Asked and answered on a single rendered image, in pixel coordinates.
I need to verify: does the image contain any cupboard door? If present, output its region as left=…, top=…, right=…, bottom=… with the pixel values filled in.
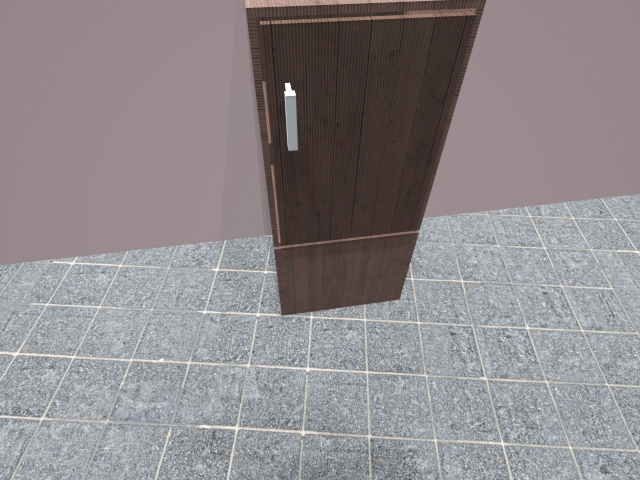
left=260, top=12, right=477, bottom=246

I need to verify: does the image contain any handle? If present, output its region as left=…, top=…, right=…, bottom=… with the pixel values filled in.
left=284, top=83, right=298, bottom=151

